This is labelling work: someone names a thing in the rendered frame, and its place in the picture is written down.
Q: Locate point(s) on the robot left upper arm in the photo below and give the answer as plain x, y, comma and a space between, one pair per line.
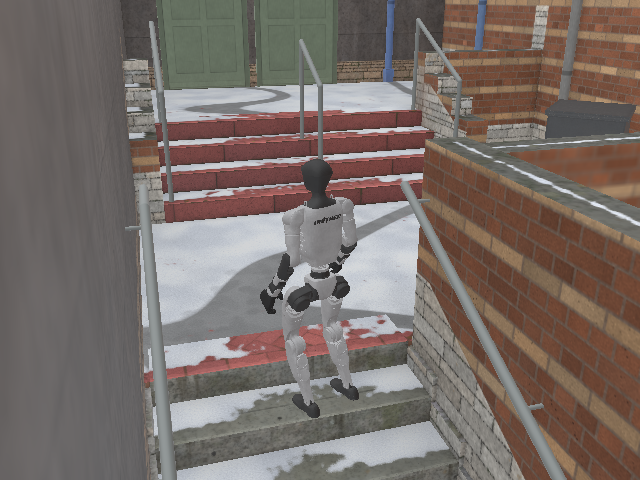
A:
292, 220

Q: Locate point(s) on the right robot forearm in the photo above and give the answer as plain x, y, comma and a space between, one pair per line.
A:
344, 253

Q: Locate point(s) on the left robot foot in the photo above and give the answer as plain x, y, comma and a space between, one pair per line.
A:
312, 410

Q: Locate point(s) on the right robot shin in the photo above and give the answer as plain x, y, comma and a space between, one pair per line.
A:
339, 355

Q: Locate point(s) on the robot right upper arm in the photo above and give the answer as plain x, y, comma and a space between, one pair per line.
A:
349, 238

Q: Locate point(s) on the left robot forearm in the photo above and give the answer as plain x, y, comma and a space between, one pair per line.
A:
281, 277

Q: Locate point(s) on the robot right hand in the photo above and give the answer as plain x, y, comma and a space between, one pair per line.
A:
336, 268

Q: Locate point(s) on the robot left hand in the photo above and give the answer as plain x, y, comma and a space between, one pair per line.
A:
269, 301

